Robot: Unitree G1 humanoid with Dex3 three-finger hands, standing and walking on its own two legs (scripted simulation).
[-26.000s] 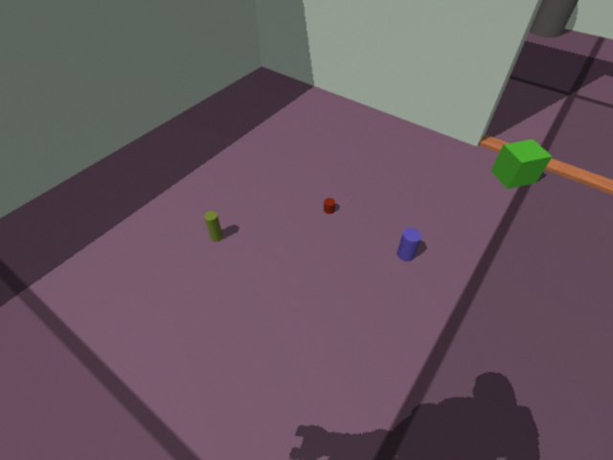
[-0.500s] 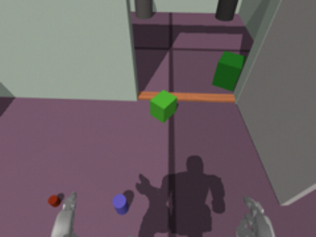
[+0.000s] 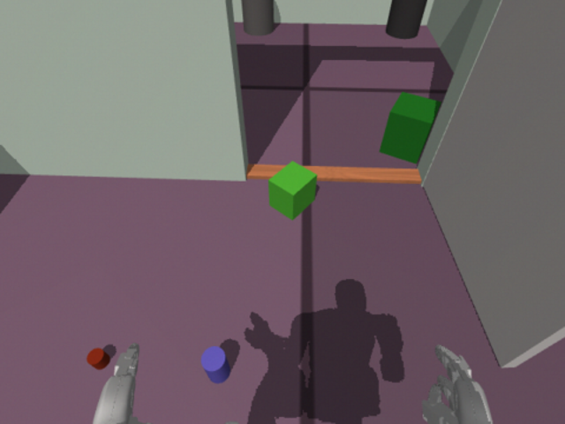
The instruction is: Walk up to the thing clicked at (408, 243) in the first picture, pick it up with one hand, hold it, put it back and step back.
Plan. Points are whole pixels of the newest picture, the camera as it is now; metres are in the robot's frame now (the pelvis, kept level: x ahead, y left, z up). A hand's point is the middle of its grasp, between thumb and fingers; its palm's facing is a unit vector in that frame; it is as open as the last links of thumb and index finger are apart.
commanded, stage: home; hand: left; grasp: from the side
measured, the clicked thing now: (216, 365) +0.40 +0.23 -0.66
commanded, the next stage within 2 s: stand in 0.56 s
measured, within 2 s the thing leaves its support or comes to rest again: neither
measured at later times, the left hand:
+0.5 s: hand (160, 402) +0.18 +0.18 -0.06, palm faces +0.10 -0.95 -0.28, open 17.4 cm
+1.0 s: hand (160, 400) +0.18 +0.19 -0.06, palm faces +0.10 -0.95 -0.28, open 11.8 cm
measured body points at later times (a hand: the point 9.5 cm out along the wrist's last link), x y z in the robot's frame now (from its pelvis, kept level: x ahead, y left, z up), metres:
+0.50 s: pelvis +0.01 +0.00 +0.00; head +0.03 +0.01 +0.45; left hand +0.17 +0.23 -0.04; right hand +0.17 -0.23 -0.07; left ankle +0.02 +0.14 -0.69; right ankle +0.01 -0.13 -0.69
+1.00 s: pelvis +0.01 +0.01 +0.00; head +0.03 +0.01 +0.45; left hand +0.17 +0.24 -0.04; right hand +0.17 -0.23 -0.07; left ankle +0.02 +0.14 -0.69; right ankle +0.01 -0.13 -0.69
